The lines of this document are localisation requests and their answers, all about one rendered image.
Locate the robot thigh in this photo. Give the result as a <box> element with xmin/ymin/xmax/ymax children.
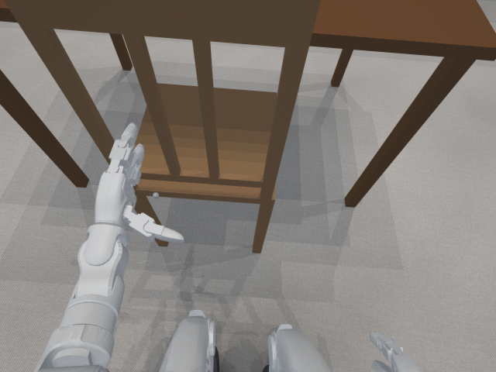
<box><xmin>159</xmin><ymin>316</ymin><xmax>215</xmax><ymax>372</ymax></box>
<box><xmin>268</xmin><ymin>329</ymin><xmax>332</xmax><ymax>372</ymax></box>

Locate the left robot hand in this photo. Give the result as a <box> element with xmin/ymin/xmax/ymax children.
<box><xmin>95</xmin><ymin>122</ymin><xmax>184</xmax><ymax>243</ymax></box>

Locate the chair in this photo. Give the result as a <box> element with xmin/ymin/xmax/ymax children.
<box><xmin>4</xmin><ymin>0</ymin><xmax>321</xmax><ymax>253</ymax></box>

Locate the right robot hand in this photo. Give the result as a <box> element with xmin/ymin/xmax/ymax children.
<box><xmin>370</xmin><ymin>331</ymin><xmax>421</xmax><ymax>372</ymax></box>

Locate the right robot thigh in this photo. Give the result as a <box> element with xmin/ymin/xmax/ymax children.
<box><xmin>268</xmin><ymin>329</ymin><xmax>332</xmax><ymax>372</ymax></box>

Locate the table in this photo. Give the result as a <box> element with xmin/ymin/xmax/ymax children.
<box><xmin>0</xmin><ymin>0</ymin><xmax>496</xmax><ymax>208</ymax></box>

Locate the left robot forearm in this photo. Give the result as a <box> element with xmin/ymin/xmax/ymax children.
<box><xmin>33</xmin><ymin>223</ymin><xmax>129</xmax><ymax>372</ymax></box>

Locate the left robot thigh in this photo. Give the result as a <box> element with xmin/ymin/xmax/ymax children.
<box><xmin>159</xmin><ymin>316</ymin><xmax>215</xmax><ymax>372</ymax></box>

